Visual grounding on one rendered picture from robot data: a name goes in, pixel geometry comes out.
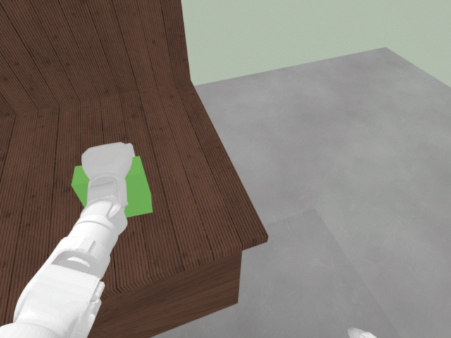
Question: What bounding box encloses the table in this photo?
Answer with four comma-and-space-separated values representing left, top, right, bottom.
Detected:
0, 0, 268, 338

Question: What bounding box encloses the sponge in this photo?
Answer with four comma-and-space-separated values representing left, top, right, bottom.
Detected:
71, 156, 153, 218

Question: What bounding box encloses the robot left hand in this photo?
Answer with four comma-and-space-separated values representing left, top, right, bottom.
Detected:
82, 142, 135, 206

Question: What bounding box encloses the left robot upper arm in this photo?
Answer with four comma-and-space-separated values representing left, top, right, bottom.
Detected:
0, 264, 105, 338

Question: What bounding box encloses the robot left forearm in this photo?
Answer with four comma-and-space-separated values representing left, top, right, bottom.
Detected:
13, 172, 128, 322

